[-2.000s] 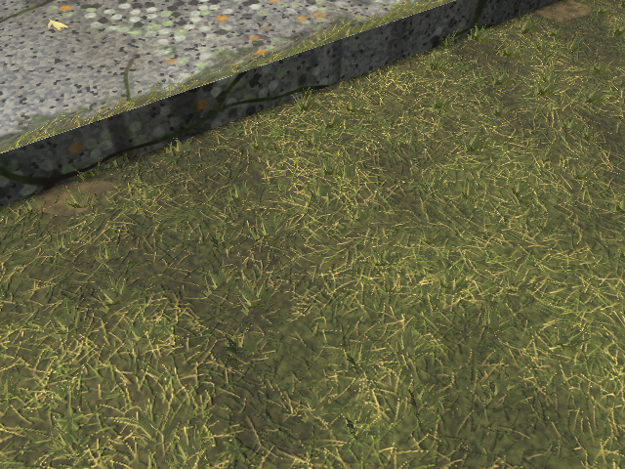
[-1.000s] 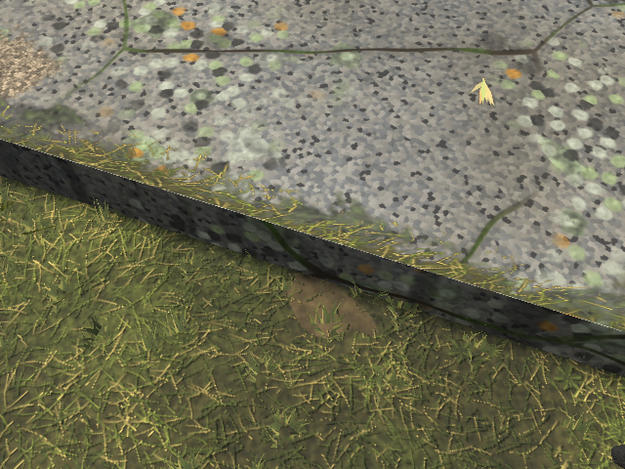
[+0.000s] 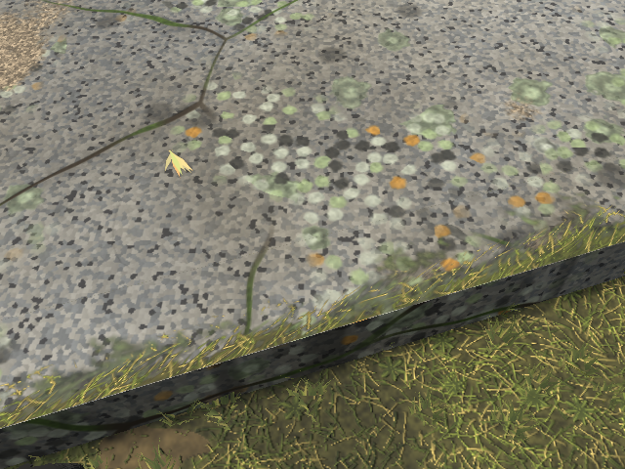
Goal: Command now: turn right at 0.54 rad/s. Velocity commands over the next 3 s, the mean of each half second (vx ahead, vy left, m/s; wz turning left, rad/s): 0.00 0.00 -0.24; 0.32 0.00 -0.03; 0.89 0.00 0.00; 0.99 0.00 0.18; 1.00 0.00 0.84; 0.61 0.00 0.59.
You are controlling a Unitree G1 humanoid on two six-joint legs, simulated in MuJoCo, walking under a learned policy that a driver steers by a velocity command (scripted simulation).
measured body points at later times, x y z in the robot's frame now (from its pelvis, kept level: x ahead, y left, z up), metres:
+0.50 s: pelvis +0.02 +0.00 +0.00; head +0.03 +0.00 +0.45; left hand +0.18 +0.25 -0.11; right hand +0.12 -0.27 -0.12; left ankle +0.04 +0.14 -0.74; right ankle -0.02 -0.12 -0.74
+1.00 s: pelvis +0.11 +0.05 -0.01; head +0.13 +0.07 +0.44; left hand +0.19 +0.32 -0.14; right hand +0.20 -0.25 -0.11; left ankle +0.13 +0.15 -0.74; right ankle -0.01 -0.11 -0.70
